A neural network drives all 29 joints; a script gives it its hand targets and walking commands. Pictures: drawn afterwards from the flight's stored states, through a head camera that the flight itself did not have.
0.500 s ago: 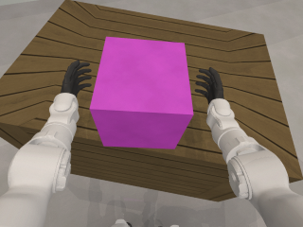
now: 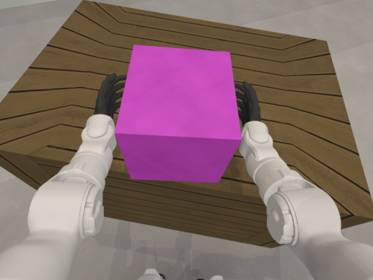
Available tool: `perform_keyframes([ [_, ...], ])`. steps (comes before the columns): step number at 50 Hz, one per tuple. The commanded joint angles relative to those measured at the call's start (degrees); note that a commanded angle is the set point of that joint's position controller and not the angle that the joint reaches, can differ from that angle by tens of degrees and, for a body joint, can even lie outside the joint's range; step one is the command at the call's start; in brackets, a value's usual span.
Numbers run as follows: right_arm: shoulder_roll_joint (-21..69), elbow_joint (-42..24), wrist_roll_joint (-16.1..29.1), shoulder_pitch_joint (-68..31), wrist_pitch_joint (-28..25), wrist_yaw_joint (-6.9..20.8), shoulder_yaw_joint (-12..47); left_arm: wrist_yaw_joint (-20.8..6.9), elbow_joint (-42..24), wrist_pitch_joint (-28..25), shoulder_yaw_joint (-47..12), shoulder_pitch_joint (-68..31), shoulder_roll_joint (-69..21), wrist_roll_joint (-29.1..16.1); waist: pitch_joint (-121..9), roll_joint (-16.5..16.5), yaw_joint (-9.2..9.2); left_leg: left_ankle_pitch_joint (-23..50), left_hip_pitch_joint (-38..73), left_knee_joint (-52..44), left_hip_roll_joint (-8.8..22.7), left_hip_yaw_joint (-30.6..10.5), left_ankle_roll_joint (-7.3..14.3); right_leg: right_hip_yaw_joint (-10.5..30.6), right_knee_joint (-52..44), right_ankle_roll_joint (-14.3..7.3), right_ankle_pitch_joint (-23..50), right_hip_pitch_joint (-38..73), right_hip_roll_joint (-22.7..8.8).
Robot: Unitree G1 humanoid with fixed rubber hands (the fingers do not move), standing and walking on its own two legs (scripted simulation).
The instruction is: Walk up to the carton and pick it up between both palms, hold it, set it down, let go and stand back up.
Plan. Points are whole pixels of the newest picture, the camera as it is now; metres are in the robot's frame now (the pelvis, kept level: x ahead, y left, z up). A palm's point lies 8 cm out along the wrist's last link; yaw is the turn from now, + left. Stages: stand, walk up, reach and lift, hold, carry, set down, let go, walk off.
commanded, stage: reach and lift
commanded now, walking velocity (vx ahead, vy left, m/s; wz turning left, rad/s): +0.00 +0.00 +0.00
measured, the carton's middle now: (178, 118) +0.47 +0.04 +0.02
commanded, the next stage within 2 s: none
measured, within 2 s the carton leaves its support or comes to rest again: neither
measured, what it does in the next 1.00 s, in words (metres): stands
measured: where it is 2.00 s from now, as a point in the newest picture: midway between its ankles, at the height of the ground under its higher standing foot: outside the picture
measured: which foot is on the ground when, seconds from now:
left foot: down 0.00-1.00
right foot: down 0.00-1.00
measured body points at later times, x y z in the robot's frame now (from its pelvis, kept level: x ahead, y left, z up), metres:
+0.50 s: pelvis +0.02 +0.00 +0.03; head +0.11 +0.02 +0.47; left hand +0.45 +0.20 +0.06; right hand +0.45 -0.12 +0.06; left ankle +0.02 +0.08 -0.70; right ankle +0.00 -0.10 -0.70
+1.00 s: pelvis +0.03 +0.00 +0.03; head +0.12 +0.03 +0.47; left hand +0.45 +0.20 +0.06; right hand +0.45 -0.12 +0.06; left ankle +0.02 +0.08 -0.70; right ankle +0.00 -0.10 -0.70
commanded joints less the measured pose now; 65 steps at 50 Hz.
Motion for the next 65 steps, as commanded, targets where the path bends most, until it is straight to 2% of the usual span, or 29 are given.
perform_keyframes([
  [1, 2.3, -9.1, -9.8, -23.0, -2.3, 1.3, -7.1, -1.2, -10.3, -1.2, 4.8, -26.4, -1.7, 8.5, -40.9, 8.4, 0.22, 31.0, 28.6, -3.7, 1.6, -0.1, -6.9, 2.0, -4.2, 1.5, 21.0, 21.0, -2.3],
  [3, 9.0, -9.5, -16.2, -23.1, -2.6, 2.9, -10.3, -2.1, -9.9, -0.8, 6.8, -26.1, -7.7, 13.3, -39.3, 7.9, 0.59, 31.2, 32.2, -5.0, 1.7, 0.4, -6.9, 1.3, -6.1, 1.1, 18.9, 20.7, -1.8],
  [5, 25.1, -9.0, -25.1, -21.7, -3.1, 6.0, -11.5, -4.8, -7.2, -0.8, 6.4, -25.4, -21.1, 18.9, -35.3, 7.4, 1.08, 32.4, 35.4, -5.9, 2.0, 0.7, -6.5, 0.3, -8.2, 0.9, 18.8, 22.2, -1.7],
  [6, 29.9, -9.2, -28.5, -21.2, -3.9, 7.7, -12.4, -5.7, -6.7, -1.3, 4.5, -24.6, -27.3, 20.4, -36.3, 8.5, 0.17, 34.5, 38.2, -6.7, 2.5, 0.1, -7.2, -0.6, -8.9, 0.3, 19.9, 21.8, -1.4],
  [7, 32.9, -9.6, -30.8, -20.2, -4.7, 8.8, -12.5, -6.3, -4.6, -1.8, 4.4, -22.6, -30.5, 21.3, -35.7, 9.0, 0.62, 37.3, 39.9, -5.8, 2.7, 0.1, -7.3, -0.4, -9.2, -0.3, 21.1, 21.9, -1.4],
  [9, 34.5, -9.5, -32.7, -19.3, -5.4, 10.1, -12.9, -6.2, -3.2, -2.7, 4.3, -21.5, -33.3, 22.2, -36.3, 10.0, 1.0, 39.3, 40.5, -6.1, 3.4, -0.3, -7.5, -0.4, -9.5, -1.0, 20.2, 21.7, -1.2],
  [10, 35.6, -7.7, -33.2, -17.7, -4.9, 10.5, -13.2, -6.2, -1.9, -2.7, 7.1, -19.7, -32.8, 23.7, -33.1, 9.9, 2.58, 38.7, 39.7, -6.7, 3.4, 0.1, -7.1, 0.0, -10.1, -1.3, 18.8, 22.3, -1.4],
  [11, 35.6, -6.7, -34.0, -17.0, -4.7, 10.8, -14.0, -6.2, -2.5, -2.8, 7.6, -19.8, -32.8, 24.4, -33.0, 9.2, 1.75, 38.5, 38.7, -7.1, 3.3, 0.4, -7.2, 0.1, -10.0, -0.9, 19.8, 23.6, -1.3],
  [15, 34.7, -7.1, -35.3, -16.0, -5.8, 11.2, -13.5, -5.0, -5.6, -3.3, 8.5, -18.2, -33.7, 25.3, -32.2, 7.7, 2.16, 45.4, 41.3, -8.0, 4.0, -0.2, -7.1, 0.0, -11.7, -0.8, 21.3, 24.4, -0.7],
  [16, 35.3, -6.6, -36.2, -15.3, -5.7, 11.0, -13.8, -5.3, -5.4, -3.3, 9.3, -18.2, -32.7, 25.0, -29.5, 6.0, 1.97, 43.6, 39.4, -8.3, 3.7, 0.2, -6.5, 0.4, -12.0, -0.4, 20.5, 25.8, -1.2],
  [19, 35.5, -6.7, -37.8, -14.0, -5.7, 10.7, -15.0, -5.5, -5.7, -3.1, 9.4, -18.0, -32.7, 24.9, -28.6, 4.7, 0.62, 39.4, 37.3, -10.6, 3.5, 0.4, -6.2, 0.7, -12.8, 0.1, 21.5, 29.2, -1.7],
  [22, 37.1, -5.8, -38.4, -13.6, -5.9, 10.5, -15.1, -5.6, -6.3, -3.2, 10.3, -18.6, -32.4, 25.2, -27.3, 2.9, 0.96, 39.8, 36.8, -11.2, 3.2, 0.9, -5.6, 0.8, -12.9, 0.8, 24.6, 31.6, -1.9],
  [26, 38.8, -6.4, -38.1, -12.6, -5.4, 10.5, -14.4, -5.9, -7.8, -2.4, 11.9, -17.6, -32.1, 26.3, -26.2, 2.5, 1.78, 37.2, 34.0, -13.8, 2.8, 1.6, -4.9, 1.3, -13.2, 1.7, 27.1, 36.5, -2.4],
  [28, 39.3, -6.4, -37.9, -11.9, -5.0, 10.5, -14.0, -5.9, -8.1, -2.2, 12.5, -16.8, -31.5, 26.9, -25.1, 2.8, 2.1, 36.8, 33.5, -14.1, 2.6, 1.8, -4.5, 2.1, -13.6, 1.5, 27.8, 38.1, -2.8],
  [29, 38.2, -7.5, -37.9, -11.9, -5.6, 10.4, -14.6, -5.7, -8.9, -2.0, 11.7, -16.5, -31.7, 27.1, -27.6, 3.7, 1.61, 37.7, 33.9, -14.1, 2.5, 1.6, -5.1, 1.7, -13.5, 1.6, 28.8, 38.4, -2.7],
  [31, 38.7, -7.1, -38.4, -12.1, -6.2, 10.5, -14.8, -5.3, -9.9, -1.9, 11.5, -16.6, -33.3, 27.4, -28.8, 5.8, 2.27, 39.6, 35.7, -13.9, 2.7, 1.8, -5.7, 1.2, -13.7, 1.0, 27.9, 37.0, -2.6],
  [33, 39.2, -8.5, -38.4, -12.7, -6.5, 10.4, -14.2, -5.3, -9.8, -1.6, 12.3, -15.6, -32.9, 27.6, -28.1, 4.2, 3.04, 40.6, 36.2, -13.6, 2.8, 2.1, -5.2, 1.5, -14.4, 1.1, 27.7, 37.3, -2.6],
  [35, 38.4, -9.5, -38.5, -12.5, -6.7, 9.9, -15.0, -5.2, -10.9, -1.4, 13.1, -14.9, -31.9, 28.5, -28.3, 4.2, 2.67, 37.5, 33.8, -14.3, 2.3, 2.5, -5.1, 1.9, -14.3, 1.4, 30.1, 40.2, -3.0],
  [38, 39.1, -9.9, -39.0, -13.3, -6.7, 10.1, -15.7, -5.2, -13.1, -0.5, 11.8, -15.8, -34.8, 29.1, -28.7, 6.3, 1.77, 38.7, 35.4, -14.5, 2.7, 2.2, -5.7, 1.2, -14.5, 1.0, 28.9, 38.8, -2.7],
  [42, 40.0, -8.8, -39.4, -13.0, -7.4, 10.7, -15.8, -4.8, -13.5, -0.5, 12.1, -15.6, -35.8, 29.4, -28.9, 5.9, 2.87, 42.7, 39.3, -13.9, 3.2, 2.1, -5.7, 0.7, -15.9, 0.5, 25.4, 35.9, -2.2],
  [47, 40.1, -9.7, -39.8, -12.6, -7.2, 10.3, -15.7, -4.7, -14.3, -0.3, 13.3, -14.9, -35.2, 29.9, -27.0, 4.0, 2.83, 39.1, 36.2, -15.1, 2.6, 2.6, -4.8, 1.3, -15.7, 1.0, 27.6, 39.5, -2.6],
  [50, 40.9, -9.9, -39.6, -13.1, -7.4, 10.2, -15.4, -4.6, -14.9, -0.2, 12.2, -16.0, -36.1, 29.2, -28.2, 4.8, 2.38, 37.6, 34.8, -15.8, 2.5, 2.6, -4.9, 1.2, -15.1, 1.3, 28.7, 40.3, -2.9],
  [51, 41.1, -9.4, -39.4, -12.6, -7.2, 10.2, -15.2, -4.6, -14.6, -0.1, 13.1, -15.7, -35.4, 29.5, -27.2, 4.4, 2.94, 37.0, 35.3, -16.0, 2.6, 2.7, -4.6, 1.4, -15.5, 1.4, 27.2, 40.1, -3.1],
  [53, 41.2, -9.0, -39.8, -12.0, -7.2, 10.1, -15.8, -4.8, -14.8, -0.2, 12.9, -15.7, -35.6, 29.8, -27.5, 4.1, 1.98, 37.6, 35.9, -16.0, 2.4, 2.9, -4.7, 1.2, -15.9, 1.5, 28.1, 40.5, -3.0],
  [56, 40.6, -7.6, -39.5, -12.0, -7.4, 10.3, -15.6, -4.4, -15.3, 0.2, 12.7, -14.6, -36.5, 29.9, -26.2, 4.5, 2.66, 41.8, 39.6, -15.6, 3.2, 2.0, -5.2, 0.7, -17.0, 0.7, 24.9, 37.0, -2.2],
  [58, 40.4, -8.3, -39.5, -11.8, -7.2, 10.3, -15.9, -4.4, -14.3, 0.8, 13.1, -14.1, -36.6, 30.4, -24.7, 5.2, 2.79, 39.9, 39.4, -15.8, 3.0, 2.5, -4.9, 0.9, -17.9, 0.5, 22.9, 36.7, -2.4],
  [61, 40.8, -9.5, -39.1, -12.2, -7.6, 10.1, -14.7, -4.4, -14.6, 0.5, 12.6, -13.5, -36.4, 29.8, -26.0, 4.2, 2.88, 39.5, 36.8, -15.7, 2.6, 2.8, -4.5, 1.1, -17.1, 1.0, 27.1, 39.0, -2.7],
  [63, 40.4, -8.5, -38.8, -11.8, -7.9, 10.1, -14.1, -4.2, -14.7, 0.2, 12.7, -13.7, -36.9, 29.6, -26.1, 4.5, 3.15, 40.1, 36.2, -16.1, 3.0, 2.3, -4.7, 0.9, -16.6, 0.9, 27.4, 39.4, -2.7],
  [65, 40.3, -7.5, -38.5, -11.6, -8.4, 10.1, -14.3, -4.0, -16.0, -0.2, 11.4, -14.5, -37.0, 29.3, -28.1, 5.2, 2.46, 42.8, 39.5, -15.1, 3.2, 1.7, -5.2, 0.6, -16.9, 0.6, 26.4, 36.7, -2.3],
])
